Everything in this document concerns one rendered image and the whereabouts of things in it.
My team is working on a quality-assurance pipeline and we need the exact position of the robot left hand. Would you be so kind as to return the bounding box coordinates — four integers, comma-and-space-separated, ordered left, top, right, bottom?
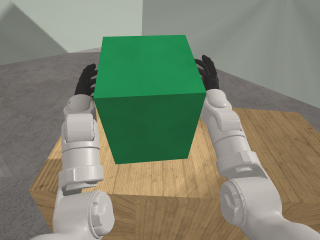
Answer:
74, 63, 98, 101

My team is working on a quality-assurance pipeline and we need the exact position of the robot right hand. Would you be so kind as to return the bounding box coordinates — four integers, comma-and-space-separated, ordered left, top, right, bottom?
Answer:
194, 54, 220, 91

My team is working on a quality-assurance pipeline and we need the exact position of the left robot forearm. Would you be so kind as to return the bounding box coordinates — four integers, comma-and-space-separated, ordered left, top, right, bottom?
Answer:
52, 94, 104, 230

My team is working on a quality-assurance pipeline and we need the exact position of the robot right upper arm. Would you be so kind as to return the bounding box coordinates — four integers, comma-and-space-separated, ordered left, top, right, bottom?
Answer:
220, 176, 320, 240

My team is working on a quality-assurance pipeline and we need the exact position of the right robot forearm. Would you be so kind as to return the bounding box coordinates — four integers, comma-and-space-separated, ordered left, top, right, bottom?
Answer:
200, 89, 282, 212

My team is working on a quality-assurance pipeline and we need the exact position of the robot left upper arm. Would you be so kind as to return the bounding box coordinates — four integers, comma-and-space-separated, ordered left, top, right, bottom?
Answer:
30, 190, 115, 240

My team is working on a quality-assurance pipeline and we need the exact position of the pedestal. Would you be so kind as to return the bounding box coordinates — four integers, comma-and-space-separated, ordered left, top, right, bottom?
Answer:
29, 102, 320, 240

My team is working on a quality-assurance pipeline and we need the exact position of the carton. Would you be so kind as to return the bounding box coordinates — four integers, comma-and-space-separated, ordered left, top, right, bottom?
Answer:
93, 35, 207, 165

